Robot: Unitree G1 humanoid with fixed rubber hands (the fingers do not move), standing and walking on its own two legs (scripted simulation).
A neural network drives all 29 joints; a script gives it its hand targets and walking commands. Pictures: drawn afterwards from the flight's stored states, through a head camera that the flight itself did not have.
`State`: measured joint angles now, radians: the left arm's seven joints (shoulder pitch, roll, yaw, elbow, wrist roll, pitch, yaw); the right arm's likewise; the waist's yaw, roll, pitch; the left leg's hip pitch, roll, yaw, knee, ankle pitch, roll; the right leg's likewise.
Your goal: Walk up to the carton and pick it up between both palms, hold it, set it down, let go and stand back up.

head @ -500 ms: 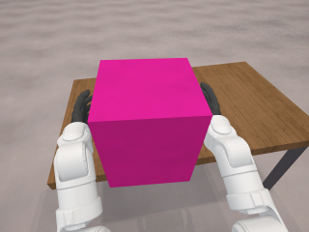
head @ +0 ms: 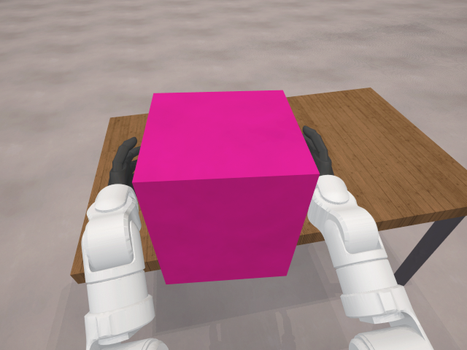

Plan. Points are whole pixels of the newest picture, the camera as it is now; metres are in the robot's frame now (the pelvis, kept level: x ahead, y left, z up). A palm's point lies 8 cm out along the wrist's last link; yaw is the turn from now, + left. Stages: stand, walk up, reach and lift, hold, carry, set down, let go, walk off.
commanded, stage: hold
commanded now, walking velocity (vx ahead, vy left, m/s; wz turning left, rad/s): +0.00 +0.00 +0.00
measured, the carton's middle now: (223, 189) +0.36 +0.01 +0.13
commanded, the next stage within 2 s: none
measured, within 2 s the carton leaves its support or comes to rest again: neither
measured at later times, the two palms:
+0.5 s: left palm (120, 185) +0.34 +0.16 +0.18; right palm (318, 167) +0.35 -0.15 +0.18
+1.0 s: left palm (123, 188) +0.34 +0.16 +0.17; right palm (314, 171) +0.36 -0.14 +0.16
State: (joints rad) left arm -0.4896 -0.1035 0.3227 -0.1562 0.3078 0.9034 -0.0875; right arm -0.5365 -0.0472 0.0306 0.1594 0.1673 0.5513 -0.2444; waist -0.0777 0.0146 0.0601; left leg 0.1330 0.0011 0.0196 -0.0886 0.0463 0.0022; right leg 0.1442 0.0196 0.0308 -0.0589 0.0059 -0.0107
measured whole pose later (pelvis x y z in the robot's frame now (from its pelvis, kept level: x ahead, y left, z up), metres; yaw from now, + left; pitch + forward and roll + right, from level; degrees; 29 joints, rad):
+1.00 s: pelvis +0.00 +0.00 +0.00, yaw +0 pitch -6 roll +0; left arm -0.50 -0.10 0.34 -0.12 0.31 0.90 -0.09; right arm -0.56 -0.04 0.03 0.21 0.16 0.54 -0.24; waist -0.07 0.01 0.07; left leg 0.15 0.00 0.02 -0.09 0.04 0.00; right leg 0.16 0.02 0.03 -0.07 0.01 -0.01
